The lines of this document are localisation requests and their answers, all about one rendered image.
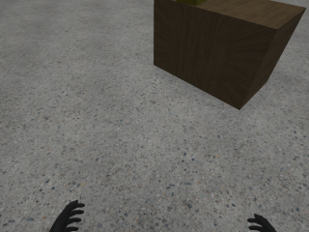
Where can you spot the pedestal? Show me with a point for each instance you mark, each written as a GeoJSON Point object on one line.
{"type": "Point", "coordinates": [226, 48]}

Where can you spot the robot left hand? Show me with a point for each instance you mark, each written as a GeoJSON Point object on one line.
{"type": "Point", "coordinates": [63, 220]}

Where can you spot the robot right hand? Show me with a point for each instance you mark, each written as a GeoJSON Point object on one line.
{"type": "Point", "coordinates": [266, 226]}

